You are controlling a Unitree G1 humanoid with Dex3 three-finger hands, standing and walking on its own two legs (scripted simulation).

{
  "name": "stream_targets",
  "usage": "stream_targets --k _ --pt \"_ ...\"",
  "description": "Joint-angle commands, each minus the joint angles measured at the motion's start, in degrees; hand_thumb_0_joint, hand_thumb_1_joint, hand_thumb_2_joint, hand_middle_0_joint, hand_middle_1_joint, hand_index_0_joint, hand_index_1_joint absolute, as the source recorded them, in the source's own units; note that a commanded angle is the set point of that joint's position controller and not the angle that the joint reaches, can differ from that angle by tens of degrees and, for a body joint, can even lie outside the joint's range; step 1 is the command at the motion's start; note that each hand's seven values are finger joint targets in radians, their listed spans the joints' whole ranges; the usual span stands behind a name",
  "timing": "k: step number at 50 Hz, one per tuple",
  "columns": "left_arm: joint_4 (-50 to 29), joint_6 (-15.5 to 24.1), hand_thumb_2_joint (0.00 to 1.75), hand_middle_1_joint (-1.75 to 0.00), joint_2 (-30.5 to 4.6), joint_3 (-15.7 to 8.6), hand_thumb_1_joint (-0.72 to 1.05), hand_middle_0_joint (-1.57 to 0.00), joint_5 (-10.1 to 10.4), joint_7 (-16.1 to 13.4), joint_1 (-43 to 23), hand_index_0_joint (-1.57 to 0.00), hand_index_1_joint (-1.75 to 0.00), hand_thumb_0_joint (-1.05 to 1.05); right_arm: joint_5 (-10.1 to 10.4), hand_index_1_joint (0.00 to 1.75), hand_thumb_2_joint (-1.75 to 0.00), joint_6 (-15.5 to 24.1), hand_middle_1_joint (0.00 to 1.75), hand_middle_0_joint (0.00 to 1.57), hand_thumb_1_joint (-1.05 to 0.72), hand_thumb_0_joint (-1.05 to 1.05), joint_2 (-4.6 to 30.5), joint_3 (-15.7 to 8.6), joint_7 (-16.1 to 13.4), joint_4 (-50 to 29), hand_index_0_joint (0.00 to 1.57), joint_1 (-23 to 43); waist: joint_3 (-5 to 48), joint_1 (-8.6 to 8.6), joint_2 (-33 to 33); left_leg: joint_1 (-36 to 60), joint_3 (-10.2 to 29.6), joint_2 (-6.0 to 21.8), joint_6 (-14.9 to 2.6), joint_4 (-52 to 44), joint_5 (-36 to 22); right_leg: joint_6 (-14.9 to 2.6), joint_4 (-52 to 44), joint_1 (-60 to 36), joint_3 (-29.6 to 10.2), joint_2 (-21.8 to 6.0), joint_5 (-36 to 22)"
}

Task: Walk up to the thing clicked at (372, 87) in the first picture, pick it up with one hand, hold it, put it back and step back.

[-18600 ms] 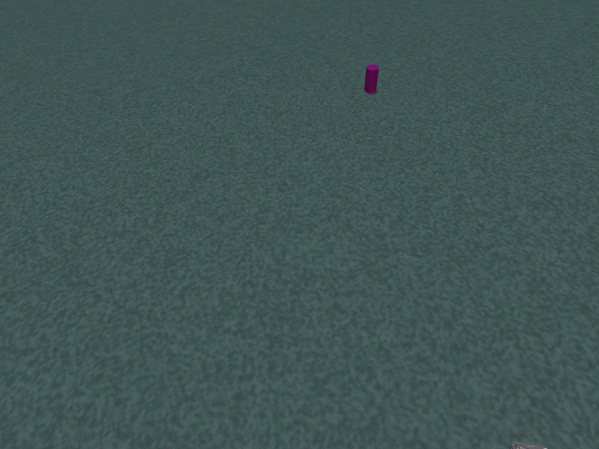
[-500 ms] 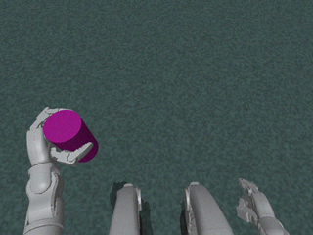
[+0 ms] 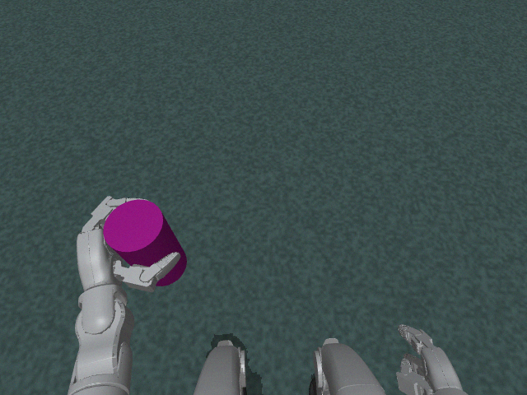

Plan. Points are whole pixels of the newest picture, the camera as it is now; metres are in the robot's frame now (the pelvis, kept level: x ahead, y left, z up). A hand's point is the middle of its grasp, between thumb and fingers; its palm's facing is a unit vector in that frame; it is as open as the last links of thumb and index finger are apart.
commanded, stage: lift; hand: left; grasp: from the side
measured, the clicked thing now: (151, 246) +0.33 +0.19 +0.00
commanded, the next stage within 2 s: hold in 0.68 s
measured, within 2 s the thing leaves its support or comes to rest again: neither
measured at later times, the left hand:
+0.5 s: hand (144, 224) +0.34 +0.18 +0.06, palm faces +0.28 -0.96 -0.03, open 10.6 cm
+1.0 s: hand (140, 219) +0.34 +0.18 +0.08, palm faces +0.27 -0.96 -0.03, open 10.6 cm
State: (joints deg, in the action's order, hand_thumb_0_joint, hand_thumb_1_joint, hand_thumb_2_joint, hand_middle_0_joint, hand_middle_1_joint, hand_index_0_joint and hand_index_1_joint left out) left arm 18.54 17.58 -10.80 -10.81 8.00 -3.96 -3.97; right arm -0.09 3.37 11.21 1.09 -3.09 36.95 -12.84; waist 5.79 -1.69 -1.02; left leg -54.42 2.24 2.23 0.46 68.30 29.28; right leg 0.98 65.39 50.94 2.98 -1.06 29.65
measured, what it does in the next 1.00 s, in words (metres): stands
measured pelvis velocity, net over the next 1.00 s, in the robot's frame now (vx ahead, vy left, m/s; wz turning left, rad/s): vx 0.02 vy -0.01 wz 0.00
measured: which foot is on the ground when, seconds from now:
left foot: down 0.00-1.00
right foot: down 0.00-1.00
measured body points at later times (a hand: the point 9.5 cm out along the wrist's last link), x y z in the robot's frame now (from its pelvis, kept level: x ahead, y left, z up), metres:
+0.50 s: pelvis +0.02 -0.01 +0.03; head +0.08 +0.00 +0.48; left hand +0.32 +0.23 +0.06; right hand +0.16 -0.24 -0.08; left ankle +0.04 +0.12 -0.64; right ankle +0.02 -0.14 -0.64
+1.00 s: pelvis +0.02 -0.01 +0.05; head +0.07 +0.00 +0.49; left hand +0.32 +0.23 +0.08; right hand +0.15 -0.24 -0.07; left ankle +0.04 +0.12 -0.64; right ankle +0.02 -0.14 -0.64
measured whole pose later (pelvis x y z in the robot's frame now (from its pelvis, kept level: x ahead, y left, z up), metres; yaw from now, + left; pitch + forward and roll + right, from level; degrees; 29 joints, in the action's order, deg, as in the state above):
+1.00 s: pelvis +0.02 -0.01 +0.05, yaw +0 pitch +8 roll -2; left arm 21.9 18.8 -9.0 -10.0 7.3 -5.2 -4.0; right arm -1.0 1.2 11.1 0.4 -2.8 38.6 -12.7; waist 2.1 -1.5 -0.7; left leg -36.4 1.3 2.4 0.8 53.3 24.9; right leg 0.7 50.8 33.4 2.5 -0.8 25.2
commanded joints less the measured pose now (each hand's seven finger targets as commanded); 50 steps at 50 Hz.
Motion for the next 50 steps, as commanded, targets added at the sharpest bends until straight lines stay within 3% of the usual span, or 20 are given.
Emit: stream_targets --k 1,5,7,9,10,12,14,20,22,28,33,34,37,42,44,50 --pt "-18.24 7.69 1.16 -1.27 -8.82 -3.14 0.03 -1.13 1.33 -0.15 -17.45 -1.15 -1.27 0.00 -0.17 0.30 -0.90 1.94 0.30 0.20 -0.90 0.00 8.01 -2.90 -1.06 -6.90 0.20 0.49 20.92 0.13 -3.02 17.45 -0.09 -1.37 -0.39 -12.81 -11.19 -1.67 -11.39 -11.17 -0.15 1.48 -13.94" --pt "-18.61 7.97 1.14 -1.24 -8.14 -2.97 0.02 -1.10 1.36 -0.37 -18.09 -1.12 -1.25 0.00 -0.38 0.30 -0.90 1.74 0.30 0.20 -0.91 0.00 7.57 -2.74 -1.14 -6.29 0.20 0.08 20.89 0.04 -2.98 18.66 -0.73 -1.50 -0.55 -13.40 -13.81 -1.37 -12.82 -14.19 -0.70 1.35 -17.42" --pt "-18.88 7.96 1.14 -1.24 -7.46 -2.31 0.03 -1.10 1.04 -0.69 -18.69 -1.12 -1.24 0.00 -0.47 0.30 -0.90 1.70 0.30 0.20 -0.90 0.00 7.43 -2.70 -1.03 -6.55 0.20 0.81 19.02 -0.09 -3.37 19.68 -0.54 -1.45 -0.43 -14.89 -11.55 -1.47 -13.67 -13.59 -0.44 1.42 -15.01" --pt "-18.31 8.16 1.15 -1.24 -6.75 -1.78 0.04 -1.09 1.04 -0.92 -18.55 -1.11 -1.24 0.00 -0.62 0.30 -0.90 1.59 0.30 0.20 -0.90 0.00 7.33 -2.68 -1.10 -6.12 0.20 0.42 19.61 -0.28 -3.50 20.73 -0.47 -1.38 -0.28 -15.21 -13.18 -1.49 -13.95 -14.47 -0.24 1.50 -16.26" --pt "-17.62 8.24 1.16 -1.24 -7.36 -2.86 0.04 -1.10 1.17 -1.09 -19.19 -1.12 -1.25 0.00 -0.54 0.30 -0.90 1.73 0.30 0.20 -0.90 0.00 7.51 -2.77 -1.05 -6.19 0.20 1.04 18.64 0.05 -3.76 20.69 -0.59 -1.46 -0.32 -15.62 -12.85 -1.50 -14.28 -14.52 -0.34 1.43 -16.03" --pt "-17.91 8.37 1.16 -1.26 -7.19 -2.32 0.03 -1.11 1.08 -1.09 -18.93 -1.13 -1.26 0.00 -0.60 0.30 -0.90 1.57 0.30 0.20 -0.91 0.00 7.39 -2.75 -1.13 -5.92 0.20 0.42 19.62 -0.08 -4.15 22.21 -0.61 -1.37 -0.20 -16.01 -15.29 -1.53 -14.45 -15.53 -0.35 1.37 -18.27" --pt "-17.98 8.73 1.15 -1.25 -7.60 -2.57 -0.01 -1.10 0.89 -0.97 -19.57 -1.12 -1.25 0.00 -0.64 0.30 -0.90 1.41 0.30 0.20 -0.91 0.00 7.17 -2.65 -1.07 -5.89 0.20 0.91 17.86 -0.10 -3.07 21.94 -0.76 -1.43 -0.48 -16.40 -14.17 -1.29 -15.54 -16.00 -0.57 1.41 -17.48" --pt "-17.96 8.78 1.15 -1.24 -6.89 -2.37 0.03 -1.09 0.90 -1.21 -18.13 -1.10 -1.24 0.00 -0.98 0.30 -0.90 0.89 0.30 0.20 -0.91 0.00 7.53 -3.02 -1.01 -5.78 0.20 0.21 21.00 -0.07 -3.20 24.79 -1.16 -1.49 -0.41 -16.60 -20.20 -1.17 -16.13 -20.20 -0.80 1.50 -23.84" --pt "-16.96 8.66 1.15 -1.23 -6.58 -2.20 0.04 -1.09 0.97 -1.17 -18.46 -1.11 -1.24 0.00 -0.90 0.30 -0.90 0.81 0.30 0.20 -0.90 0.00 7.45 -2.95 -0.98 -5.66 0.20 0.83 18.44 -0.21 -2.30 24.36 -1.32 -1.57 -0.56 -17.25 -19.07 -1.03 -17.07 -20.40 -0.95 1.44 -23.17" --pt "-17.24 8.72 1.16 -1.24 -7.30 -2.76 0.07 -1.10 0.75 -1.06 -18.72 -1.12 -1.25 0.00 -1.03 0.30 -0.90 0.29 0.30 0.20 -0.90 0.00 7.22 -2.96 -0.89 -5.34 0.20 0.26 19.97 0.16 -2.90 26.38 -1.45 -1.57 -0.39 -18.06 -22.49 -1.05 -17.85 -23.03 -0.98 1.42 -26.25" --pt "-16.25 8.96 1.17 -1.26 -6.47 -2.06 0.06 -1.12 0.60 -1.25 -20.24 -1.13 -1.27 0.00 -1.12 0.30 -0.90 0.18 0.30 0.20 -0.91 0.00 7.44 -3.17 -0.56 -5.05 0.20 0.80 17.27 -0.28 -3.53 27.64 -0.86 -1.23 0.05 -20.03 -21.26 -1.42 -18.21 -21.73 -0.20 1.82 -23.18" --pt "-16.01 8.90 1.18 -1.26 -7.15 -2.98 0.09 -1.12 0.55 -1.33 -18.64 -1.14 -1.27 0.00 -1.07 0.30 -0.90 0.08 0.30 0.20 -0.91 0.00 7.52 -3.27 -0.54 -5.03 0.20 0.44 18.42 0.32 -3.67 28.25 -1.03 -1.26 0.05 -20.00 -22.69 -1.45 -18.38 -22.54 -0.33 1.73 -24.46" --pt "-16.22 8.88 1.18 -1.28 -6.58 -2.29 0.08 -1.14 0.68 -1.09 -18.50 -1.15 -1.28 0.00 -1.04 0.30 -0.90 -0.08 0.30 0.20 -0.91 0.00 7.53 -3.24 -0.45 -5.35 0.20 0.54 18.16 0.24 -3.39 28.79 -1.18 -1.31 0.00 -20.48 -23.38 -1.34 -18.83 -23.77 -0.44 1.74 -25.38" --pt "-16.15 8.96 1.09 -1.25 -7.14 -2.62 0.06 -1.12 0.59 -0.87 -18.89 -1.14 -1.25 0.00 -1.09 0.30 -0.90 -0.22 0.30 0.20 -0.92 0.00 7.61 -3.36 -0.45 -5.43 0.20 0.82 18.01 -0.10 -2.29 28.75 -1.44 -1.40 -0.24 -21.26 -21.83 -1.07 -20.08 -25.18 -0.72 1.68 -24.94" --pt "-16.35 8.90 1.08 -1.25 -6.10 -1.37 0.05 -1.12 0.54 -0.80 -19.69 -1.14 -1.25 0.00 -1.08 0.30 -0.90 -0.22 0.30 0.20 -0.92 0.00 7.49 -3.24 -0.38 -5.28 0.20 0.84 16.76 -0.33 -3.39 29.32 -1.34 -1.40 -0.06 -21.65 -21.99 -1.18 -20.28 -24.41 -0.51 1.74 -24.51" --pt "-16.30 8.80 1.08 -1.26 -6.77 -2.05 0.05 -1.13 0.61 -1.10 -20.33 -1.15 -1.25 0.00 -0.84 0.30 -0.90 0.11 0.30 0.20 -0.92 0.00 7.39 -3.16 -0.40 -5.50 0.20 2.08 15.03 0.43 -2.76 28.93 -1.82 -1.71 -0.30 -23.01 -18.89 -0.97 -22.18 -25.47 -0.84 1.41 -22.35"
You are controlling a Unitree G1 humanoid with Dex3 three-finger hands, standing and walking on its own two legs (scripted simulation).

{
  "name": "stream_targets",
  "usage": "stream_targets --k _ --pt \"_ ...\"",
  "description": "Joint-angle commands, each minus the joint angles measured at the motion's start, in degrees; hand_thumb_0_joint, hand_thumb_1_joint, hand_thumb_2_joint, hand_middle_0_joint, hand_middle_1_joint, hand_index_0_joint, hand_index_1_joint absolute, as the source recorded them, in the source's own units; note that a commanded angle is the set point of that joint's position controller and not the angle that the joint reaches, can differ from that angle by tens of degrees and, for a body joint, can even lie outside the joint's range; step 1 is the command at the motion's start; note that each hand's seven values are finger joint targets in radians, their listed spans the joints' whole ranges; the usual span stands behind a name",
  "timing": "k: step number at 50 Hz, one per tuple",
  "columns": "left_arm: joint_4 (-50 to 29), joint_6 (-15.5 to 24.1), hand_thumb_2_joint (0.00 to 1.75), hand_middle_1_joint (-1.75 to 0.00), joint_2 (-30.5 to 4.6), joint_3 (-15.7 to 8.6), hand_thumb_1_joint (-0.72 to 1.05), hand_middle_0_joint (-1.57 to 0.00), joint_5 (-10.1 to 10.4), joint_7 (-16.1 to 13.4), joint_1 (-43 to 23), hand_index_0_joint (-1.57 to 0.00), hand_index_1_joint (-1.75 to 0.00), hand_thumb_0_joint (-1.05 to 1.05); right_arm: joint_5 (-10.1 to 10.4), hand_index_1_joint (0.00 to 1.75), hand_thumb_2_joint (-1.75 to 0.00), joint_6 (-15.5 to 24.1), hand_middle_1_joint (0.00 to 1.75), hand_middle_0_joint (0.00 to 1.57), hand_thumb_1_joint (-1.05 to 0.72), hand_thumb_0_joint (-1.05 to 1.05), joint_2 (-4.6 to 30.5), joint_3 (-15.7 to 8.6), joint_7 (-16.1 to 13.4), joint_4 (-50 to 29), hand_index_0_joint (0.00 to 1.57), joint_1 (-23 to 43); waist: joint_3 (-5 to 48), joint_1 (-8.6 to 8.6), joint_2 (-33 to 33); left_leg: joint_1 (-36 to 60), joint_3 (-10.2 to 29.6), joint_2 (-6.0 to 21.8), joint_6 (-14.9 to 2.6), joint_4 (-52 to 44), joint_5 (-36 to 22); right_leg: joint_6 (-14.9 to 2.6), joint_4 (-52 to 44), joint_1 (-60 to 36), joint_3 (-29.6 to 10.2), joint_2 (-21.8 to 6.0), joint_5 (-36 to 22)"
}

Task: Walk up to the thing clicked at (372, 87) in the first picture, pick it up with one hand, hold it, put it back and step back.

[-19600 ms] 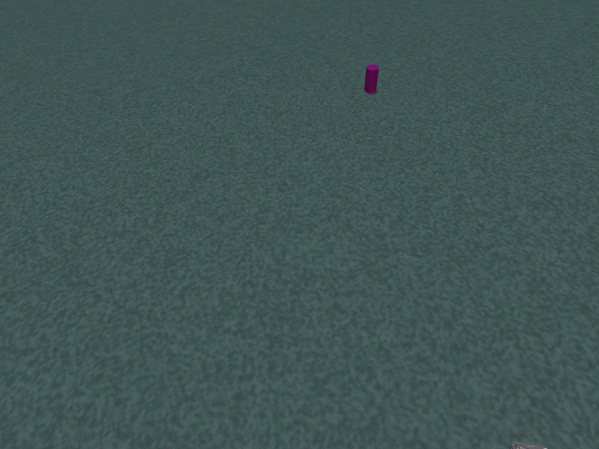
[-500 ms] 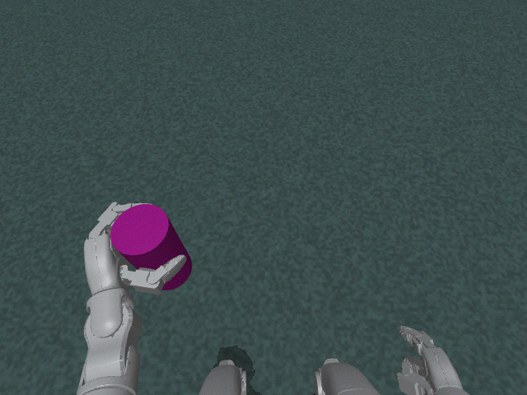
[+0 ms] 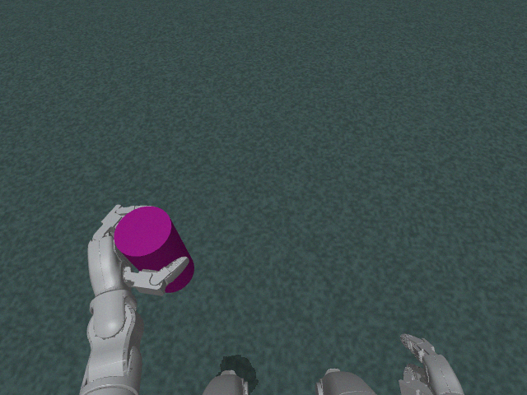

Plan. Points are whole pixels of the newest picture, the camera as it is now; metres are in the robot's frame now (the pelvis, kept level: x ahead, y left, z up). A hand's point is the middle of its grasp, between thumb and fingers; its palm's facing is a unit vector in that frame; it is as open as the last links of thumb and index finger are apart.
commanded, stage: hold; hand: left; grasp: from the side
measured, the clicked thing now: (159, 253) +0.33 +0.18 +0.01
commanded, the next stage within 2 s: none
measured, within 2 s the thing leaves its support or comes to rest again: neither
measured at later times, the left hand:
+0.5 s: hand (149, 247) +0.32 +0.19 +0.05, palm faces +0.26 -0.96 -0.02, open 10.6 cm
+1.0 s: hand (152, 243) +0.33 +0.18 +0.04, palm faces +0.27 -0.96 -0.02, open 10.6 cm
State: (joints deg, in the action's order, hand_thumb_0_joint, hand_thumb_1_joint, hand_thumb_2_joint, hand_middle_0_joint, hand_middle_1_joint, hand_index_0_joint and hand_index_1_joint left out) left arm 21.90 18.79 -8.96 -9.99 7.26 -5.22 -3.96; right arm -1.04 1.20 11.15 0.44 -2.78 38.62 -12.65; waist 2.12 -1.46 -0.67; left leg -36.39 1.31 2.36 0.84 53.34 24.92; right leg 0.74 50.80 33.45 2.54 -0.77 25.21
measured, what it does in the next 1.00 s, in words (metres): stands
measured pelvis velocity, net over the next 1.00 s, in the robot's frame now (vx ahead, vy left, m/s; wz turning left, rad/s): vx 0.00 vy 0.00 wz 0.00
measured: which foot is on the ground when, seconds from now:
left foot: down 0.00-1.00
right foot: down 0.00-1.00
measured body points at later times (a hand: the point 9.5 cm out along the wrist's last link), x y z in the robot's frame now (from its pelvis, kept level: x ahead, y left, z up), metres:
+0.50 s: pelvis -0.01 +0.00 +0.01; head +0.04 +0.01 +0.46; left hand +0.30 +0.24 +0.05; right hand +0.14 -0.23 -0.10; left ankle +0.02 +0.12 -0.69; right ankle +0.00 -0.13 -0.69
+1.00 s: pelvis +0.00 +0.00 +0.01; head +0.05 +0.00 +0.46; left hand +0.31 +0.23 +0.05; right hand +0.14 -0.24 -0.10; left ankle +0.02 +0.12 -0.69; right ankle +0.00 -0.13 -0.69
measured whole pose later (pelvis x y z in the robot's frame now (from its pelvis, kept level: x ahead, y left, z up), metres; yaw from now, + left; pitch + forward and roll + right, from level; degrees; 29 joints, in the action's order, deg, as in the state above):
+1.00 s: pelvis +0.00 +0.00 +0.01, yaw +0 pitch +6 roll -1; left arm 23.3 19.6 -8.4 -9.9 7.0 -5.1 -4.4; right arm -0.8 1.9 11.3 0.0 -1.8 39.0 -12.1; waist 1.1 -1.1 -0.6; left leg -31.9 1.2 2.2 1.1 49.0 23.3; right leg 0.5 46.9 29.2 2.5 -0.8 23.9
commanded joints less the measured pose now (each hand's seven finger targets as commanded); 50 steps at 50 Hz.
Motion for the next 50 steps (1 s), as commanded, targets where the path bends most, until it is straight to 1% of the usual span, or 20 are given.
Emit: stream_targets --k 1,5,6,7,12,18,20,21,22,23,24,30,34,35,38,39,43,45,47,50 --pt "-19.58 7.62 1.08 -1.25 -8.44 -2.91 0.04 -1.13 1.24 0.12 -20.39 -1.15 -1.25 0.00 -0.07 0.30 -0.90 2.25 0.30 0.20 -0.92 0.00 7.53 -2.68 -0.69 -7.02 0.20 1.55 19.01 -0.33 -2.94 11.43 -0.49 -1.55 -0.55 -8.33 -14.59 -0.85 -7.22 -7.50 -0.10 1.39 -17.47" --pt "-19.72 7.72 1.09 -1.25 -7.73 -2.12 0.07 -1.12 1.15 0.00 -19.94 -1.14 -1.24 0.00 0.03 0.30 -0.90 2.36 0.30 0.20 -0.92 0.00 7.71 -2.72 -0.55 -7.15 0.20 1.93 18.96 0.04 -3.25 12.35 -0.21 -1.50 -0.33 -9.57 -13.70 -1.11 -7.63 -7.90 0.32 1.47 -15.97" --pt "-19.71 7.65 1.08 -1.25 -8.53 -3.12 0.05 -1.12 1.21 -0.12 -20.02 -1.15 -1.24 0.00 0.04 0.30 -0.90 2.33 0.30 0.20 -0.92 0.00 7.59 -2.67 -0.56 -7.05 0.20 1.82 19.04 0.54 -3.89 12.76 -0.29 -1.47 -0.25 -9.57 -14.46 -1.08 -7.79 -8.21 0.29 1.46 -16.50" --pt "-19.65 7.68 1.09 -1.25 -7.54 -1.88 0.05 -1.12 1.03 -0.12 -20.50 -1.14 -1.25 0.00 0.06 0.30 -0.90 2.35 0.30 0.20 -0.92 0.00 7.49 -2.63 -0.47 -7.21 0.20 2.27 18.37 0.06 -4.02 12.56 -0.23 -1.51 -0.24 -9.91 -13.72 -1.09 -7.82 -8.05 0.33 1.46 -15.94" --pt "-20.03 7.36 1.10 -1.26 -7.72 -2.04 0.04 -1.13 1.22 -0.05 -20.60 -1.15 -1.26 0.00 0.13 0.30 -0.90 2.54 0.30 0.20 -0.92 0.00 7.50 -2.53 -0.59 -7.13 0.20 2.19 18.66 -0.15 -2.13 13.11 -0.51 -1.51 -0.50 -9.90 -14.78 -0.79 -8.85 -9.48 -0.01 1.33 -17.57" --pt "-18.59 7.08 1.09 -1.26 -8.04 -2.36 0.07 -1.13 1.09 0.05 -21.54 -1.15 -1.25 0.00 0.24 0.30 -0.90 2.83 0.30 0.20 -0.92 0.00 7.34 -2.48 -0.74 -6.97 0.20 3.09 16.56 -0.07 -1.67 12.29 -1.10 -1.99 -0.83 -11.02 -10.64 -0.51 -10.86 -9.36 -0.42 0.89 -14.31" --pt "-18.09 7.02 1.11 -1.27 -6.83 -1.02 0.07 -1.12 0.93 0.10 -22.29 -1.14 -1.26 0.00 0.38 0.30 -0.90 3.16 0.30 0.20 -0.92 0.00 7.31 -2.40 -0.53 -7.03 0.20 3.61 15.26 -0.02 -2.71 13.06 -0.98 -1.85 -0.54 -11.79 -9.81 -0.87 -10.65 -8.15 -0.14 1.09 -13.16" --pt "-18.08 7.34 1.11 -1.27 -7.96 -2.13 0.07 -1.13 0.92 0.08 -23.17 -1.15 -1.26 0.00 0.27 0.30 -0.90 3.03 0.30 0.20 -0.92 0.00 7.28 -2.41 -0.54 -6.93 0.20 3.83 15.43 0.01 -2.76 12.53 -0.90 -1.93 -0.56 -11.68 -9.23 -0.85 -10.79 -8.22 -0.12 1.05 -12.57" --pt "-17.64 7.25 1.12 -1.26 -8.14 -2.84 0.10 -1.12 1.01 -0.01 -21.30 -1.14 -1.26 0.00 0.26 0.30 -0.90 3.11 0.30 0.20 -0.91 0.00 7.78 -2.81 -0.53 -6.88 0.20 3.00 17.88 0.39 -2.00 13.90 -0.59 -1.68 -0.50 -11.67 -11.17 -0.88 -10.39 -9.22 0.19 1.23 -14.07" --pt "-17.89 7.33 1.12 -1.27 -7.14 -1.63 0.11 -1.13 1.07 0.23 -22.64 -1.16 -1.26 0.00 0.28 0.30 -0.90 3.30 0.30 0.20 -0.91 0.00 7.57 -2.60 -0.42 -6.95 0.20 3.48 16.06 -0.02 -2.94 13.57 -0.46 -1.68 -0.36 -12.18 -10.17 -1.01 -10.18 -8.54 0.34 1.27 -13.12" --pt "-19.10 7.66 1.13 -1.28 -7.71 -2.50 0.10 -1.14 1.38 0.14 -22.24 -1.16 -1.28 0.00 0.28 0.30 -0.90 3.31 0.30 0.20 -0.92 0.00 7.47 -2.56 -0.34 -6.83 0.20 3.04 18.46 0.53 -3.41 14.54 -0.61 -1.75 -0.33 -11.55 -11.95 -0.97 -10.24 -9.21 0.11 1.21 -14.76" --pt "-18.93 8.10 1.14 -1.29 -7.54 -2.33 0.09 -1.14 1.30 0.02 -20.71 -1.16 -1.29 0.00 0.31 0.30 -0.91 3.20 0.30 0.20 -0.92 0.00 7.33 -2.50 -0.09 -6.90 0.20 2.94 18.27 0.87 -3.06 14.26 -0.54 -1.68 -0.21 -11.17 -15.63 -0.95 -9.68 -10.39 0.16 1.27 -17.81" --pt "-21.06 8.23 1.14 -1.28 -7.97 -1.85 0.06 -1.14 1.10 0.06 -22.30 -1.16 -1.28 0.00 0.04 0.30 -0.91 3.20 0.30 0.20 -0.92 0.00 7.30 -2.56 -0.13 -6.17 0.20 1.70 20.28 0.03 -3.91 15.62 -0.69 -1.60 -0.36 -10.11 -19.41 -0.70 -9.18 -11.15 -0.21 1.24 -21.86" --pt "-19.37 8.11 1.13 -1.28 -6.60 -0.89 0.08 -1.14 1.18 0.17 -21.55 -1.16 -1.28 0.00 0.20 0.30 -0.90 3.19 0.30 0.20 -0.92 0.00 7.47 -2.67 -0.10 -6.33 0.20 2.27 18.01 -0.23 -3.53 15.30 -0.67 -1.56 -0.30 -10.53 -18.48 -0.72 -9.34 -10.09 -0.07 1.27 -20.83" --pt "-18.81 7.90 1.14 -1.28 -8.46 -2.41 0.09 -1.13 0.81 0.07 -21.71 -1.15 -1.28 0.00 0.13 0.30 -0.91 3.00 0.30 0.20 -0.92 0.00 7.63 -2.88 -0.24 -6.04 0.20 1.87 19.06 -0.15 -2.79 15.28 -0.57 -1.53 -0.50 -10.25 -19.38 -0.62 -9.56 -10.63 -0.12 1.23 -21.84" --pt "-18.31 7.81 1.14 -1.28 -7.25 -1.50 0.08 -1.14 0.88 0.10 -21.49 -1.16 -1.28 0.00 0.15 0.30 -0.91 2.98 0.30 0.20 -0.92 0.00 7.37 -2.55 -0.15 -6.39 0.20 2.47 17.08 -0.06 -2.34 14.51 -0.66 -1.57 -0.53 -10.70 -17.28 -0.64 -9.93 -10.19 -0.19 1.18 -20.14" --pt "-17.21 8.06 1.15 -1.30 -7.05 -2.38 0.07 -1.15 1.49 0.25 -20.41 -1.18 -1.30 0.00 0.17 0.30 -0.91 3.08 0.30 0.20 -0.92 0.00 7.59 -2.76 0.10 -6.56 0.20 2.79 16.54 0.41 -2.26 14.17 -0.61 -1.56 -0.44 -11.25 -15.29 -0.77 -10.02 -9.95 0.05 1.25 -17.92" --pt "-17.27 8.18 1.16 -1.31 -6.68 -2.20 0.09 -1.16 1.41 0.30 -18.79 -1.18 -1.31 0.00 0.19 0.30 -0.91 2.82 0.30 0.20 -0.92 0.00 7.84 -3.14 0.17 -6.53 0.20 2.08 18.36 0.59 -2.52 14.91 -0.57 -1.60 -0.41 -10.90 -18.11 -0.77 -9.62 -10.94 0.14 1.22 -20.37" --pt "-18.04 8.48 1.16 -1.31 -8.88 -3.52 0.07 -1.16 1.05 0.40 -19.76 -1.18 -1.31 0.00 0.23 0.30 -0.91 2.73 0.30 0.20 -0.92 0.00 7.84 -3.17 0.30 -6.58 0.20 2.08 18.61 0.90 -3.22 14.50 -0.78 -1.77 -0.45 -10.55 -18.46 -0.75 -9.66 -11.28 -0.09 1.11 -20.80" --pt "-19.38 8.87 1.15 -1.31 -7.85 -2.67 0.04 -1.16 1.39 0.66 -18.99 -1.18 -1.31 0.00 0.36 0.30 -0.91 2.68 0.30 0.20 -0.93 0.00 7.56 -2.98 0.32 -7.18 0.20 2.82 18.36 0.81 -1.50 14.34 -1.10 -1.96 -0.71 -10.85 -16.66 -0.50 -10.46 -12.10 -0.37 0.89 -19.95"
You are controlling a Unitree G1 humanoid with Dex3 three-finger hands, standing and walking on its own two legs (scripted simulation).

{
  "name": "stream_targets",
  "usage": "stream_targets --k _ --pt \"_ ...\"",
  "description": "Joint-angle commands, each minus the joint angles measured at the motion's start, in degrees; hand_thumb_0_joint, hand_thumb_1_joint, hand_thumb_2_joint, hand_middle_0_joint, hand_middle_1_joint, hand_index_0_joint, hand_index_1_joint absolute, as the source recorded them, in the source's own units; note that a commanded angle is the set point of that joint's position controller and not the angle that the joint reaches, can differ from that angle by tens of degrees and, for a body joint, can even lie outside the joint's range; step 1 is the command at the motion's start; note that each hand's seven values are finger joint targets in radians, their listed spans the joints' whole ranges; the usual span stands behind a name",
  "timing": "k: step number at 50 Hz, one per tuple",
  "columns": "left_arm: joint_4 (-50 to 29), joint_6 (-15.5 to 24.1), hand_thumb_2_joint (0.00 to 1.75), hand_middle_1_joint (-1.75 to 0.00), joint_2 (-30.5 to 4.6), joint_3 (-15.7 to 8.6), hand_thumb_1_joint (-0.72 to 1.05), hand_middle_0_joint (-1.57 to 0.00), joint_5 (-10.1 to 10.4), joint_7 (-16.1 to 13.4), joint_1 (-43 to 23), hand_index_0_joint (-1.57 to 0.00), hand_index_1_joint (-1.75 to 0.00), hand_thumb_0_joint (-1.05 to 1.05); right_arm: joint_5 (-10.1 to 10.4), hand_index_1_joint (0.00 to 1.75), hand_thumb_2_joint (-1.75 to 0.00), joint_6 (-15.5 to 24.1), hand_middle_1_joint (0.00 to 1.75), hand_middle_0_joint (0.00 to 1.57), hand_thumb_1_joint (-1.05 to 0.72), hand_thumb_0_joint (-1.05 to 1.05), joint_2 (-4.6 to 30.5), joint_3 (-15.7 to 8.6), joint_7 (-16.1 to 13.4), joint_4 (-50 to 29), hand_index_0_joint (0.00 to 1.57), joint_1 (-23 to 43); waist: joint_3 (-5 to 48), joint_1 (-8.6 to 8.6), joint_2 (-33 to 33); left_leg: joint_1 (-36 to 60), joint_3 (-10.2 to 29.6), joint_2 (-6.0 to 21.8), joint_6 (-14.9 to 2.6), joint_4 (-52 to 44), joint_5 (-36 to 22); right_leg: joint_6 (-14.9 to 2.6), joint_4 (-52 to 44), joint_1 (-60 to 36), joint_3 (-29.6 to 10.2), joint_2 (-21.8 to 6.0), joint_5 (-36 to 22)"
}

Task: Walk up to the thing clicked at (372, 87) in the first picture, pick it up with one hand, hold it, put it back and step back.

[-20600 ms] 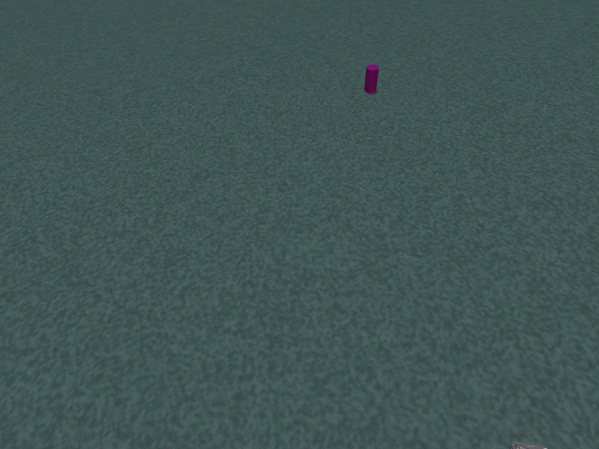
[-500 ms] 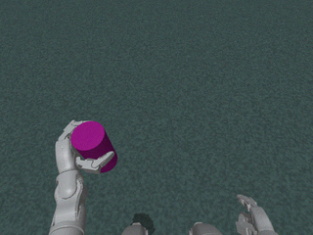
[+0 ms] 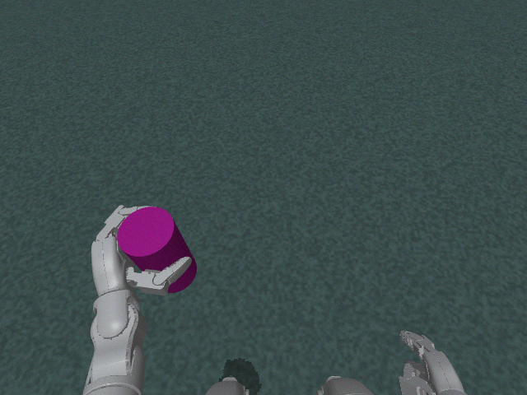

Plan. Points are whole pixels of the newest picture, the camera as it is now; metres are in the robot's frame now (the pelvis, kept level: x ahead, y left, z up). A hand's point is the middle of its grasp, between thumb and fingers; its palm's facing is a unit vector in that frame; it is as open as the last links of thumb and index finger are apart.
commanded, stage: hold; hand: left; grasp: from the side
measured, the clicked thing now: (162, 253) +0.32 +0.18 +0.01
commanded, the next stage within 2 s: crouch in 1.38 s
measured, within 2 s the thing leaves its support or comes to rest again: neither
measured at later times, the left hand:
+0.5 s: hand (151, 251) +0.32 +0.19 +0.03, palm faces +0.26 -0.96 -0.03, open 10.6 cm
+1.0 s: hand (153, 254) +0.31 +0.19 +0.03, palm faces +0.27 -0.96 -0.02, open 10.6 cm
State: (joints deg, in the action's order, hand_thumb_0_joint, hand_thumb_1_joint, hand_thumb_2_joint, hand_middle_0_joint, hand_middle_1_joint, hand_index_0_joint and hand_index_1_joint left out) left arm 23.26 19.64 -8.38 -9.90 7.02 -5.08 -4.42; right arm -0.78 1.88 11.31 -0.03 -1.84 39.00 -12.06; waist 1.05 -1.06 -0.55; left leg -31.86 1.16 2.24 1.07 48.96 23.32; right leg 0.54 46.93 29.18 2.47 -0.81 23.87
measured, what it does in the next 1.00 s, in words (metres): stands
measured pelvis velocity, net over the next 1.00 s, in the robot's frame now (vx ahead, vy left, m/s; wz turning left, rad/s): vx -0.01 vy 0.00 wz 0.00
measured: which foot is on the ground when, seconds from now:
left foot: down 0.00-1.00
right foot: down 0.00-1.00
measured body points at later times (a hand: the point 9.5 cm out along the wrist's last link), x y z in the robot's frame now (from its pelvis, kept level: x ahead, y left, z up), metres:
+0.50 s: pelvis +0.00 +0.00 +0.00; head +0.04 +0.01 +0.45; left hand +0.30 +0.24 +0.04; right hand +0.13 -0.23 -0.11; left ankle +0.02 +0.13 -0.70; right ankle +0.00 -0.13 -0.70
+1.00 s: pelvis -0.01 +0.00 +0.00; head +0.04 +0.01 +0.45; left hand +0.29 +0.24 +0.04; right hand +0.13 -0.23 -0.11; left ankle +0.02 +0.13 -0.70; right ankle +0.00 -0.13 -0.70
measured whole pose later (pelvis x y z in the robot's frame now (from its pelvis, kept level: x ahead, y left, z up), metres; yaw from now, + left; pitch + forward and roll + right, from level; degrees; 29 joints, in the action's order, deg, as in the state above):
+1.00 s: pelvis -0.01 +0.00 +0.00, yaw +0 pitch +6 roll -1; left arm 22.3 18.9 -8.0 -9.1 6.5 -5.9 -3.7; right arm -0.8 2.2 11.3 0.0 -1.9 38.7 -12.0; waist 0.9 -1.0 -0.4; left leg -31.8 1.2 2.1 0.9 48.9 22.8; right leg 0.7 46.6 29.0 2.4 -0.9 23.3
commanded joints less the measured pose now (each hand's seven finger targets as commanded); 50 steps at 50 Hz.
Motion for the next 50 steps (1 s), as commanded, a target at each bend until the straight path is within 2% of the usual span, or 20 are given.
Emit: stream_targets --k 1,3,6,7,9,10,15,18,20,22,27,30,35,38,39,41,42,45,46,50 --pt "-21.48 7.97 1.15 -1.31 -8.04 -2.70 0.05 -1.17 1.81 0.55 -18.44 -1.19 -1.31 0.00 0.16 0.30 -0.91 2.06 0.30 0.20 -0.93 0.00 7.23 -2.47 -0.66 -7.58 0.20 2.19 20.63 0.37 -1.96 10.48 -0.97 -1.88 -0.95 -6.36 -15.72 -0.24 -6.53 -8.14 -0.39 0.85 -19.34" --pt "-21.92 7.70 1.14 -1.30 -7.34 -1.79 0.03 -1.16 1.85 0.44 -18.22 -1.18 -1.30 0.00 0.19 0.30 -0.91 2.17 0.30 0.20 -0.93 0.00 7.26 -2.41 -0.90 -7.61 0.20 2.36 20.18 -0.12 -2.36 11.05 -1.11 -1.90 -0.90 -6.35 -16.16 -0.19 -6.67 -7.95 -0.39 0.89 -19.90" --pt "-22.74 7.53 1.13 -1.27 -9.09 -3.17 0.05 -1.12 1.36 -0.03 -18.58 -1.14 -1.27 0.00 -0.03 0.30 -0.91 2.05 0.30 0.20 -0.92 0.00 7.17 -2.41 -1.04 -7.03 0.20 1.43 22.28 -0.11 -2.32 11.45 -0.89 -1.73 -1.14 -5.42 -19.34 -0.10 -6.10 -8.52 -0.47 0.90 -23.22" --pt "-22.93 7.41 1.12 -1.27 -7.53 -1.39 0.05 -1.12 1.30 0.01 -19.06 -1.14 -1.27 0.00 -0.08 0.30 -0.91 1.99 0.30 0.20 -0.93 0.00 7.06 -2.24 -1.07 -6.85 0.20 1.32 21.16 -0.73 -2.44 11.67 -0.91 -1.72 -1.15 -5.44 -19.68 -0.03 -6.17 -7.95 -0.46 0.90 -23.73" --pt "-21.17 7.19 1.14 -1.29 -6.31 -0.38 0.06 -1.14 1.21 -0.02 -19.56 -1.16 -1.29 0.00 -0.29 0.30 -0.91 2.18 0.30 0.20 -0.92 0.00 7.23 -2.39 -1.00 -6.38 0.20 1.08 18.93 -1.22 -2.28 11.14 -0.29 -1.34 -0.93 -5.95 -18.39 -0.32 -5.65 -6.17 0.14 1.34 -21.19" --pt "-20.27 7.38 1.14 -1.29 -7.70 -1.95 0.07 -1.14 1.26 -0.07 -19.39 -1.16 -1.29 0.00 -0.14 0.30 -0.91 2.15 0.30 0.20 -0.92 0.00 7.44 -2.56 -0.98 -6.12 0.20 1.34 18.50 -0.82 -2.88 10.64 -0.42 -1.41 -0.95 -6.02 -17.81 -0.37 -5.89 -5.65 0.08 1.19 -20.62" --pt "-19.26 7.94 1.17 -1.31 -8.16 -2.92 0.08 -1.15 1.31 -0.12 -21.36 -1.18 -1.31 0.00 -0.09 0.30 -0.91 2.11 0.30 0.20 -0.92 0.00 7.43 -2.47 -0.89 -7.13 0.20 2.96 16.75 -0.14 -2.98 8.79 -0.67 -1.72 -0.79 -7.38 -10.63 -0.66 -6.91 -4.93 0.00 1.08 -13.98" --pt "-18.94 7.85 1.17 -1.32 -7.27 -2.39 0.08 -1.16 1.43 -0.12 -17.80 -1.18 -1.32 0.00 -0.08 0.30 -0.91 2.16 0.30 0.20 -0.92 0.00 7.35 -2.52 -0.67 -7.40 0.20 2.70 19.29 0.67 -3.50 10.10 -0.43 -1.64 -0.50 -7.05 -13.83 -0.75 -5.89 -6.66 0.37 1.27 -16.35" --pt "-20.00 7.75 1.17 -1.33 -6.88 -0.91 0.07 -1.16 1.22 -0.03 -19.02 -1.19 -1.32 0.00 -0.10 0.30 -0.91 2.07 0.30 0.20 -0.92 0.00 7.84 -2.82 -0.50 -7.33 0.20 1.69 21.41 -0.10 -3.55 12.08 -0.05 -1.27 -0.43 -6.31 -18.31 -0.78 -5.19 -6.70 0.61 1.51 -19.68" --pt "-18.84 7.53 1.18 -1.33 -7.90 -1.65 0.07 -1.18 1.15 0.14 -18.48 -1.20 -1.33 0.00 -0.02 0.30 -0.91 2.08 0.30 0.20 -0.92 0.00 7.78 -2.85 -0.51 -6.75 0.20 1.24 21.25 -0.30 -2.96 11.96 -0.05 -1.30 -0.63 -5.75 -19.73 -0.60 -5.18 -6.64 0.48 1.51 -21.07" --pt "-21.32 7.45 1.18 -1.33 -7.21 -1.04 0.07 -1.17 1.54 -0.22 -22.96 -1.19 -1.33 0.00 0.09 0.30 -0.91 2.30 0.30 0.20 -0.92 0.00 7.41 -2.51 -0.58 -7.11 0.20 2.22 18.58 -0.45 -3.55 10.44 0.07 -1.27 -0.47 -7.62 -12.76 -0.81 -6.29 -5.03 0.52 1.49 -15.09" --pt "-21.13 7.28 1.18 -1.32 -9.04 -3.42 0.07 -1.16 1.59 -0.72 -21.94 -1.18 -1.32 0.00 0.26 0.30 -0.91 2.26 0.30 0.20 -0.92 0.00 7.36 -2.31 -0.81 -7.42 0.20 2.20 19.09 0.16 -2.77 10.37 -0.40 -1.48 -0.66 -7.13 -14.22 -0.62 -6.41 -6.17 0.24 1.32 -16.78" --pt "-21.41 6.80 1.20 -1.32 -7.16 -1.43 0.09 -1.16 1.38 -0.17 -18.96 -1.18 -1.32 0.00 0.09 0.30 -0.91 2.32 0.30 0.20 -0.92 0.00 7.22 -2.39 -0.84 -7.40 0.20 1.57 20.73 0.06 -3.21 11.36 -0.48 -1.53 -0.63 -6.65 -16.85 -0.57 -6.13 -7.56 0.19 1.27 -19.34" --pt "-19.34 6.31 1.19 -1.33 -6.82 -0.41 0.07 -1.16 0.97 0.13 -18.89 -1.18 -1.33 0.00 0.07 0.30 -0.91 2.20 0.30 0.20 -0.92 0.00 7.23 -2.42 -0.96 -7.15 0.20 1.81 18.23 -0.57 -2.06 9.84 -0.74 -1.64 -0.93 -6.66 -15.39 -0.34 -6.89 -6.80 -0.06 1.11 -18.85" --pt "-18.23 6.34 1.20 -1.33 -7.82 -2.00 0.08 -1.16 1.02 -0.03 -19.73 -1.18 -1.33 0.00 0.18 0.30 -0.91 2.21 0.30 0.20 -0.92 0.00 7.33 -2.51 -0.91 -6.95 0.20 1.77 17.55 -0.38 -1.09 9.06 -0.91 -1.70 -1.05 -6.75 -14.28 -0.29 -7.18 -6.92 -0.14 0.94 -18.09" --pt "-17.47 6.55 1.20 -1.34 -6.73 -1.45 0.08 -1.16 1.18 -0.04 -19.88 -1.18 -1.34 0.00 0.12 0.30 -0.91 2.19 0.30 0.20 -0.92 0.00 7.08 -2.36 -0.77 -7.06 0.20 2.18 16.38 -0.37 -1.39 8.88 -0.76 -1.56 -1.00 -6.93 -13.66 -0.39 -6.80 -5.79 0.00 0.98 -17.15" --pt "-18.08 6.84 1.20 -1.34 -8.09 -3.00 0.08 -1.17 1.35 -0.18 -20.88 -1.19 -1.34 0.00 0.09 0.30 -0.91 2.20 0.30 0.20 -0.92 0.00 7.43 -2.63 -0.76 -6.71 0.20 1.80 17.72 -0.06 -1.58 9.22 -0.57 -1.41 -0.92 -6.98 -14.04 -0.53 -6.56 -5.83 0.18 1.12 -17.16" --pt "-20.93 7.33 1.19 -1.33 -6.05 -0.50 0.10 -1.16 1.15 -0.52 -21.06 -1.18 -1.33 0.00 -0.01 0.30 -0.91 2.34 0.30 0.20 -0.92 0.00 7.13 -2.42 -0.60 -7.77 0.20 2.55 18.01 -0.06 -2.43 9.75 -0.69 -1.68 -0.74 -7.44 -12.10 -0.67 -6.93 -6.09 0.18 1.15 -15.12" --pt "-21.69 7.68 1.19 -1.33 -8.37 -2.86 0.10 -1.17 1.28 -0.71 -21.70 -1.19 -1.33 0.00 -0.12 0.30 -0.91 2.55 0.30 0.20 -0.92 0.00 7.18 -2.44 -0.72 -7.33 0.20 2.23 19.31 0.32 -3.55 10.04 -0.77 -1.85 -0.80 -6.96 -12.79 -0.58 -6.77 -6.51 -0.08 1.00 -15.79" --pt "-22.99 7.69 1.17 -1.32 -7.71 -1.72 0.09 -1.15 1.08 -0.65 -19.99 -1.17 -1.32 0.00 -0.12 0.30 -0.91 2.57 0.30 0.20 -0.92 0.00 7.08 -2.23 -0.91 -7.58 0.20 2.22 21.13 -0.14 -3.24 11.60 -0.38 -1.61 -0.68 -6.43 -16.39 -0.61 -5.96 -7.07 0.10 1.31 -18.97"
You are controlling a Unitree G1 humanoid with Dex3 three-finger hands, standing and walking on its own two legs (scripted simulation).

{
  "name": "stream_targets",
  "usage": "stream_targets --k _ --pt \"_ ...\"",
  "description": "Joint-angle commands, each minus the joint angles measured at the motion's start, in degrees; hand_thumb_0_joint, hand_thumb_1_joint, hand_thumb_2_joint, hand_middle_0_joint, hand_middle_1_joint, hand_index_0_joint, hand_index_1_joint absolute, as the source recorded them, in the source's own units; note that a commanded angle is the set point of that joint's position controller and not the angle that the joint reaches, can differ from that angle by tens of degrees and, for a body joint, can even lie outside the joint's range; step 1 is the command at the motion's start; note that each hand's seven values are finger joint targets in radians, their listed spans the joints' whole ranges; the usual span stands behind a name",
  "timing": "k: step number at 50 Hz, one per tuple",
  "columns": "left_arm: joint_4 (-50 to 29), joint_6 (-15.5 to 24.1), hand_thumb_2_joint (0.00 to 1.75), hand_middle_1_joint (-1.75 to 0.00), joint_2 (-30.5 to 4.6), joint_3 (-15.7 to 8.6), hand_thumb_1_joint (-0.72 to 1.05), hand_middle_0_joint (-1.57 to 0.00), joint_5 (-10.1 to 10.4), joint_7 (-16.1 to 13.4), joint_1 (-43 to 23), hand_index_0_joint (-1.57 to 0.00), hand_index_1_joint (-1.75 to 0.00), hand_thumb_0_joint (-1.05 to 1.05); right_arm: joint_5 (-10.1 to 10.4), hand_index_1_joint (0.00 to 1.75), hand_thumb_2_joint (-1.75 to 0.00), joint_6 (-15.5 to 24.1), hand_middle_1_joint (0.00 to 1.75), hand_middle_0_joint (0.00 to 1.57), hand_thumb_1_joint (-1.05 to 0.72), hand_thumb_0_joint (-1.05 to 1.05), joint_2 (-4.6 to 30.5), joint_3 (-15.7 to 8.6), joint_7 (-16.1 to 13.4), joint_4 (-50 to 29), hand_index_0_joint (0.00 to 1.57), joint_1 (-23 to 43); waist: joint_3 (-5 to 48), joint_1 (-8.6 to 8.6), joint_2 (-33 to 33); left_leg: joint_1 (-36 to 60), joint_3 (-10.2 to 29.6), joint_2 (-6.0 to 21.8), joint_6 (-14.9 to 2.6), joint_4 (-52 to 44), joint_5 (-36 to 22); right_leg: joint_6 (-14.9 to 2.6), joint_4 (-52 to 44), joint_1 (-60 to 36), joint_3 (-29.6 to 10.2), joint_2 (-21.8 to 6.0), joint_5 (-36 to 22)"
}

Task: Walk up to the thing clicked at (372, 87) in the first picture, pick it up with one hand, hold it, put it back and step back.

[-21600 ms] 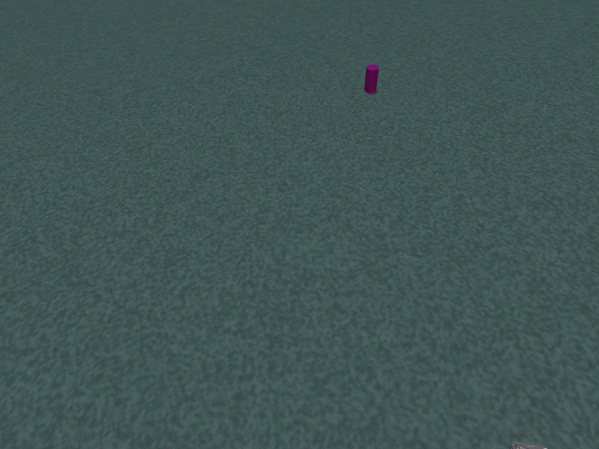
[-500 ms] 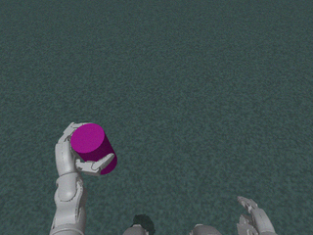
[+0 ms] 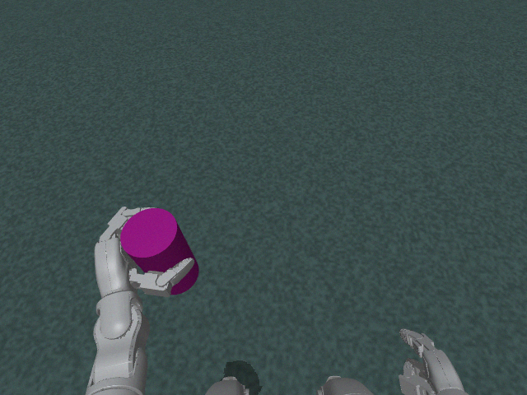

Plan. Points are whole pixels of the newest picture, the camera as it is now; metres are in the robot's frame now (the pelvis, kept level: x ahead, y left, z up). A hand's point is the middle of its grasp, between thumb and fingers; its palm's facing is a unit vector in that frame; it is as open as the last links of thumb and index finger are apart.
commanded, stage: hold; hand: left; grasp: from the side
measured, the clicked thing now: (164, 255) +0.32 +0.18 +0.01
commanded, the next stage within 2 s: crouch in 0.38 s
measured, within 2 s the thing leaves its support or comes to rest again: neither
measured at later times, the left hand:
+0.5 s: hand (157, 251) +0.32 +0.18 +0.03, palm faces +0.27 -0.96 -0.02, open 10.6 cm
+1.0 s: hand (167, 279) +0.33 +0.20 -0.10, palm faces +0.31 -0.95 -0.02, open 10.6 cm
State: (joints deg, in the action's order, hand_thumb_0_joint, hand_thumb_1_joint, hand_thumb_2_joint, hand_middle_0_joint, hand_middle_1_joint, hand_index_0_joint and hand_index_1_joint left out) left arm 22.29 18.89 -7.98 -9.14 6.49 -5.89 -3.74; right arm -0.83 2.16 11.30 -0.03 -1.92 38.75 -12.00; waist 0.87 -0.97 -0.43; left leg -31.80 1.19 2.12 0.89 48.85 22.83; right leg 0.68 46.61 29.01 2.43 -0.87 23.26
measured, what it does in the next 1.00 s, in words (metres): lowers itself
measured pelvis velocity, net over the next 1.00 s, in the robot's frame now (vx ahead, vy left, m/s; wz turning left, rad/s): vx -0.02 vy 0.00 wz -0.01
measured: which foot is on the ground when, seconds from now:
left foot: down 0.00-1.00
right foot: down 0.00-1.00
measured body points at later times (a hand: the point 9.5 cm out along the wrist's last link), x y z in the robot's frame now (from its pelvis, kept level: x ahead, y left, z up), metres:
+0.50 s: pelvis +0.00 +0.00 +0.00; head +0.04 +0.01 +0.45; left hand +0.30 +0.23 +0.04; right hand +0.14 -0.24 -0.11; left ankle +0.02 +0.13 -0.70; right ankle +0.00 -0.13 -0.70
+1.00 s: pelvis -0.02 +0.00 -0.07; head +0.09 +0.03 +0.36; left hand +0.30 +0.25 -0.09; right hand +0.11 -0.25 -0.18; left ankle +0.02 +0.13 -0.70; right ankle +0.00 -0.13 -0.70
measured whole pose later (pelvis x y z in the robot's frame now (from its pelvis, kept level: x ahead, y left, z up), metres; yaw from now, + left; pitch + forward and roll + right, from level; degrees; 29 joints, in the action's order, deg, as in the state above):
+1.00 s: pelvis -0.02 +0.00 -0.07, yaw -1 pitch +19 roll -2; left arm 42.8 36.8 -10.2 -15.7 6.0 -4.1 -13.0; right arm -3.5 3.6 12.5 -1.2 1.4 39.9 -10.2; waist 5.9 -3.1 1.3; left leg -61.1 2.3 2.2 0.9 71.0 29.4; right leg 0.6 69.0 58.1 2.7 -0.9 30.2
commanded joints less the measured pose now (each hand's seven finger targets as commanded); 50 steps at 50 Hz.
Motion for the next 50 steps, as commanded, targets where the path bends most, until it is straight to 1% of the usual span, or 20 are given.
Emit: stream_targets --k 1,4,9,13,14,16,21,22,24,27,30,31,32,34,37,39,45,48,49,50 --pt "-22.00 8.29 1.18 -1.32 -8.34 -2.80 0.08 -1.15 1.65 0.08 -21.22 -1.17 -1.32 0.00 -0.05 0.30 -0.91 2.35 0.30 0.20 -0.92 0.00 7.29 -2.48 -0.93 -6.84 0.20 1.33 22.32 -0.57 -3.19 12.31 -0.27 -1.29 -0.54 -6.16 -17.10 -0.73 -5.39 -7.07 0.23 1.44 -19.37" --pt "-20.30 7.90 1.18 -1.34 -6.88 -1.17 0.04 -1.16 1.92 0.43 -22.15 -1.18 -1.34 0.00 0.07 0.30 -0.91 2.38 0.30 0.20 -0.93 0.00 7.16 -2.23 -1.01 -6.50 0.20 1.94 18.17 -1.11 -2.84 10.54 -0.36 -1.28 -0.67 -6.73 -14.43 -0.62 -6.16 -5.40 0.11 1.37 -17.34" --pt "-18.68 7.83 1.17 -1.32 -7.59 -1.84 0.05 -1.16 1.65 0.45 -24.12 -1.18 -1.32 0.00 0.10 0.30 -0.91 2.44 0.30 0.20 -0.92 0.00 7.45 -2.37 -1.11 -6.73 0.20 2.98 16.13 -0.93 -2.42 9.69 -0.27 -1.36 -0.67 -8.22 -8.57 -0.82 -7.13 -4.03 0.25 1.30 -11.71" --pt "-18.06 7.69 1.19 -1.33 -7.64 -1.94 0.05 -1.16 1.82 0.73 -20.92 -1.18 -1.34 0.00 0.30 0.30 -0.91 2.54 0.30 0.20 -0.92 0.00 7.54 -2.52 -1.04 -7.33 0.20 2.97 18.12 -0.03 -1.56 9.82 -0.68 -1.73 -0.76 -7.61 -10.85 -0.70 -7.37 -6.07 0.10 1.08 -13.85" --pt "-17.32 7.59 1.19 -1.34 -8.36 -3.38 0.07 -1.17 2.00 0.63 -19.31 -1.19 -1.34 0.00 0.43 0.30 -0.91 2.55 0.30 0.20 -0.92 0.00 7.43 -2.48 -0.98 -7.48 0.20 3.26 17.93 0.67 -0.57 8.92 -0.83 -1.88 -0.88 -7.45 -11.07 -0.59 -7.46 -7.14 0.09 0.95 -14.16" --pt "-20.33 7.69 1.19 -1.34 -7.45 -1.74 0.03 -1.17 1.88 0.71 -19.27 -1.18 -1.34 0.00 0.40 0.30 -0.91 2.45 0.30 0.20 -0.93 0.00 6.97 -2.25 -0.87 -7.60 0.20 3.08 19.64 0.70 -2.91 10.35 -1.08 -1.88 -0.61 -7.23 -13.37 -0.73 -7.10 -7.58 -0.12 0.97 -16.38" --pt "-19.95 7.58 1.18 -1.32 -8.53 -3.38 0.08 -1.14 1.55 -0.22 -20.59 -1.16 -1.32 0.00 0.14 0.30 -0.91 2.44 0.30 0.20 -0.92 0.00 6.93 -2.28 -1.06 -6.65 0.20 1.65 19.94 -0.28 -2.22 10.57 -1.02 -1.62 -0.90 -6.19 -16.37 -0.41 -6.35 -7.11 -0.25 1.01 -19.91" --pt "-20.46 7.83 1.18 -1.32 -7.57 -2.17 0.06 -1.14 1.39 -0.25 -21.24 -1.16 -1.32 0.00 -0.10 0.30 -0.91 2.36 0.30 0.20 -0.92 0.00 6.72 -2.19 -1.03 -6.38 0.20 1.92 19.06 -0.47 -3.21 10.34 -0.80 -1.50 -0.73 -6.16 -16.03 -0.49 -6.03 -6.17 -0.09 1.16 -19.20" --pt "-20.89 8.13 1.24 -1.37 -8.85 -3.33 0.05 -1.20 1.21 -0.45 -22.29 -1.20 -1.39 0.00 -0.08 0.30 -0.91 2.34 0.30 0.20 -0.92 0.00 7.14 -2.44 -1.19 -6.53 0.20 1.72 19.45 -0.39 -2.08 9.91 -0.68 -1.46 -0.86 -6.28 -15.30 -0.55 -6.15 -6.50 -0.06 1.15 -18.56" --pt "-21.24 8.55 1.15 -1.27 -7.94 -2.22 0.07 -1.13 1.24 -0.06 -22.21 -1.15 -1.28 0.00 -0.09 0.30 -0.91 2.24 0.30 0.20 -0.88 0.00 6.95 -2.20 -1.19 -6.70 0.20 2.07 18.98 -0.55 -3.50 10.49 -0.48 -1.33 -0.57 -6.90 -13.95 -0.86 -5.88 -5.45 0.03 1.29 -16.67" --pt "-16.70 8.79 1.14 -1.27 -7.45 -2.49 0.10 -1.14 1.67 0.74 -20.76 -1.15 -1.27 0.00 -0.11 0.30 -0.91 2.55 0.30 0.20 -0.88 0.00 7.39 -2.62 -1.00 -5.86 0.20 1.78 17.88 -1.06 -3.00 9.46 -0.19 -1.26 -0.65 -6.32 -13.67 -0.89 -5.27 -4.17 0.32 1.33 -16.27" --pt "-15.75 9.12 1.13 -1.27 -6.46 -0.74 0.09 -1.14 1.46 1.21 -21.05 -1.15 -1.27 0.00 -0.18 0.30 -0.91 2.65 0.30 0.20 -0.89 0.00 7.34 -2.54 -0.81 -5.99 0.20 2.22 16.23 -1.47 -3.21 8.52 -0.36 -1.36 -0.69 -6.11 -12.76 -0.86 -5.29 -3.11 0.17 1.25 -15.71" --pt "-12.84 9.24 1.14 -1.27 -7.00 -2.31 0.09 -1.15 1.61 1.32 -19.45 -1.16 -1.27 0.00 -0.15 0.30 -0.91 2.55 0.30 0.20 -0.89 0.00 7.60 -2.90 -0.74 -5.53 0.20 1.65 17.14 -1.33 -1.14 7.88 -0.23 -1.25 -0.93 -5.36 -13.58 -0.77 -4.73 -3.48 0.25 1.15 -16.71" --pt "-8.23 9.76 1.15 -1.28 -6.41 -2.26 0.09 -1.15 1.36 1.84 -18.58 -1.16 -1.28 0.00 -0.29 0.30 -0.90 2.24 0.30 0.20 -0.88 0.00 7.71 -3.11 -0.36 -5.19 0.20 1.46 15.79 -1.54 0.01 5.20 -0.32 -1.32 -1.24 -4.05 -12.98 -0.69 -4.24 -1.39 0.10 1.00 -16.53" --pt "-3.83 11.60 1.16 -1.31 -5.88 -2.88 0.07 -1.17 1.38 2.26 -19.20 -1.19 -1.31 0.00 -0.66 0.30 -0.90 2.25 0.30 0.20 -0.88 0.00 7.84 -3.52 0.49 -4.99 0.20 1.61 14.54 -1.63 1.14 1.45 -0.17 -1.26 -1.33 -2.36 -9.66 -0.88 -2.24 2.48 0.19 0.97 -13.41" --pt "-1.80 14.04 1.17 -1.30 -7.38 -5.43 0.09 -1.17 1.53 2.10 -19.94 -1.18 -1.30 0.00 -0.93 0.30 -0.90 2.03 0.30 0.20 -0.87 0.00 8.23 -3.93 1.03 -4.60 0.20 1.22 16.19 -0.86 0.59 -0.86 -0.11 -1.29 -1.15 -0.17 -9.73 -1.15 0.34 4.24 0.11 0.89 -12.95" --pt "0.62 23.80 1.17 -1.27 -11.85 -9.64 0.06 -1.13 0.73 1.57 -28.85 -1.14 -1.28 0.00 -2.34 0.30 -0.91 2.57 0.30 0.20 -0.89 0.00 8.21 -3.86 2.56 -4.08 0.20 0.70 26.36 -1.62 -4.03 -9.51 0.86 -1.41 -0.99 11.22 -7.53 -1.92 12.57 17.73 -0.01 1.15 -9.08" --pt "4.45 28.03 1.14 -1.25 -11.51 -7.84 0.05 -1.11 0.89 2.04 -33.00 -1.12 -1.26 0.00 -2.93 0.30 -0.91 3.09 0.30 0.20 -0.90 0.00 10.02 -4.53 2.86 -3.49 0.20 1.11 30.63 -3.40 -5.31 -15.44 1.94 -1.10 -0.93 18.07 -2.89 -2.30 19.81 27.69 0.12 1.59 -4.34" --pt "4.41 29.55 1.13 -1.23 -14.27 -9.63 0.03 -1.10 0.85 2.20 -35.82 -1.11 -1.24 0.00 -3.08 0.30 -0.91 3.36 0.30 0.20 -0.90 0.00 9.14 -3.44 3.01 -3.25 0.20 1.66 32.24 -2.95 -7.27 -17.25 2.12 -0.92 -0.82 20.31 -2.68 -2.41 22.18 30.77 0.08 1.71 -3.89" --pt "5.62 30.52 1.11 -1.22 -14.08 -8.43 0.02 -1.09 0.78 2.80 -36.94 -1.09 -1.23 0.00 -3.29 0.30 -0.91 3.54 0.30 0.20 -0.90 0.00 9.55 -3.36 3.08 -3.14 0.20 1.84 34.60 -3.58 -8.95 -18.20 2.63 -0.79 -0.66 22.45 -2.76 -2.60 24.89 34.11 0.30 1.89 -3.40"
